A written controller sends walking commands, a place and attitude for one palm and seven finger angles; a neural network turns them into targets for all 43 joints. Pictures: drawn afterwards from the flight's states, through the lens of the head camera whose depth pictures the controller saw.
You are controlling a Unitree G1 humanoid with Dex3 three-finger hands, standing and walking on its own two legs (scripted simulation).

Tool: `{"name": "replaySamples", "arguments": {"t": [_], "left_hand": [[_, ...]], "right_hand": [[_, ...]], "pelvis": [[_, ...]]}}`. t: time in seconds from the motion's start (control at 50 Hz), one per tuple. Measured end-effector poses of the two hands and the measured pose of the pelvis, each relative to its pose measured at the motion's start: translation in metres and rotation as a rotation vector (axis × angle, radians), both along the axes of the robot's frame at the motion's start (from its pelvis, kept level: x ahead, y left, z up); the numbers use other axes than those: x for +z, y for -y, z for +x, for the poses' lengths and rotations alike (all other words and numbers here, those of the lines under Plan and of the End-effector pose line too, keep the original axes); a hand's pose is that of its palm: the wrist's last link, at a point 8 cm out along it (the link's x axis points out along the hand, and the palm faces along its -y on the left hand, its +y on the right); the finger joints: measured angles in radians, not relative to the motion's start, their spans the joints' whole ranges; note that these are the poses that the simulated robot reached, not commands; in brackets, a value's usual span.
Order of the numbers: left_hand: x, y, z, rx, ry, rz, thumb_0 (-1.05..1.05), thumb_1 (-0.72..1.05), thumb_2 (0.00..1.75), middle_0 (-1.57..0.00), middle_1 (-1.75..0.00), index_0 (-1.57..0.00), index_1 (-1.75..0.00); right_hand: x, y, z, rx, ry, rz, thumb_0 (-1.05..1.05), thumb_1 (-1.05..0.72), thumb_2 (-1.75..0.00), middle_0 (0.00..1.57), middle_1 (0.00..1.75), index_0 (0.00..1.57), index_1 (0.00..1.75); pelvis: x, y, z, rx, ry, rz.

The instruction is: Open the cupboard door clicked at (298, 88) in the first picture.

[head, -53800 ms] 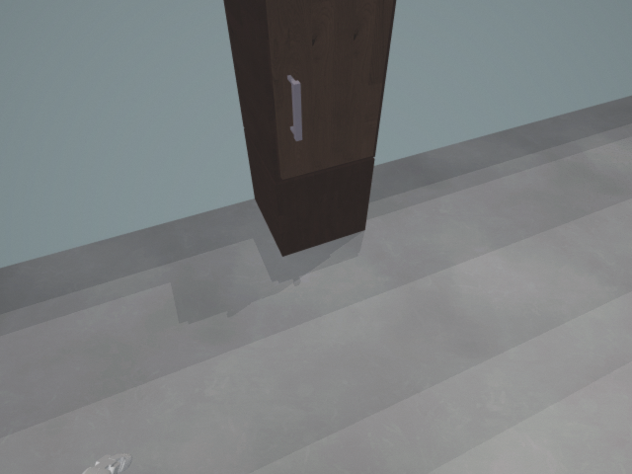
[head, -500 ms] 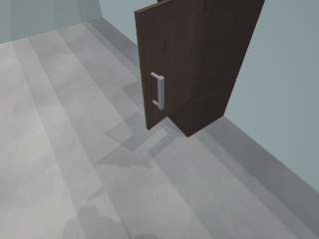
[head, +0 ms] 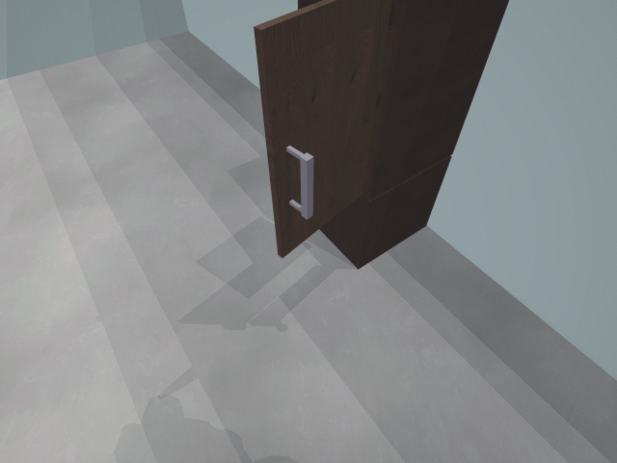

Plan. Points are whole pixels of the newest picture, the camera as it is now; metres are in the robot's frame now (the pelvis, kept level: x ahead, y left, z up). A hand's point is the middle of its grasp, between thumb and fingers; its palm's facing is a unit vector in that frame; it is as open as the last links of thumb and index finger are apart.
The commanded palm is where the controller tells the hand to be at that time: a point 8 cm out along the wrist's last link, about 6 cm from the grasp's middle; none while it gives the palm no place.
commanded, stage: look to check the result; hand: left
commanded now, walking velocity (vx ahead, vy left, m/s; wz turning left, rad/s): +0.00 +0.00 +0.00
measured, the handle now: (300, 183) +0.68 +0.05 -0.09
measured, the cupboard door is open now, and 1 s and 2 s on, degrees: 100 100 100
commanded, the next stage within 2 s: stand and wait in 0.52 s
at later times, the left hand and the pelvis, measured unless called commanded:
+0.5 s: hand out of the picture +0.06 +0.21 -0.16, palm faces +0.00 -0.95 -0.30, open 7.4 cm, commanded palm none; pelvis +0.02 -0.01 +0.00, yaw +0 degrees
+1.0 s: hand out of the picture +0.10 +0.21 -0.16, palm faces -0.03 -0.95 -0.32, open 7.4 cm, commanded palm none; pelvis +0.03 -0.02 +0.00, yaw -1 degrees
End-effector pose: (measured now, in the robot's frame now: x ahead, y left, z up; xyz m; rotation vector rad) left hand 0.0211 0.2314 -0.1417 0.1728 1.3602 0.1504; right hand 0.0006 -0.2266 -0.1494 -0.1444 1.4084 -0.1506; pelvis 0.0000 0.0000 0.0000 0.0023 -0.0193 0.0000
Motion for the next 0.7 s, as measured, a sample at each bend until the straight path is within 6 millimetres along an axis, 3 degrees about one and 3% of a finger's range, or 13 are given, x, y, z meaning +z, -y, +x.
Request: {"name": "replaySamples", "arguments": {"t": [0.28, 0.7], "left_hand": [[0.008, -0.017, 0.007, 0.003, -0.013, 0.055, 0.01, 0.91, 0.9, -0.2, -0.3, -0.2, -0.3], [0.021, -0.026, 0.062, -0.047, 0.084, 0.107, 0.01, 0.91, 0.9, -0.2, -0.3, -0.2, -0.3]], "right_hand": [[0.004, 0.024, 0.041, 0.027, 0.058, -0.037, 0.0, -0.91, -0.9, 0.2, 0.3, 0.2, 0.3], [0.013, 0.061, 0.076, 0.045, 0.112, -0.089, 0.0, -0.9, -0.9, 0.2, 0.3, 0.2, 0.3]], "pelvis": [[0.001, 0.005, 0.012, -0.001, -0.002, 0.001], [0.003, 0.016, 0.025, -0.007, -0.005, 0.005]]}}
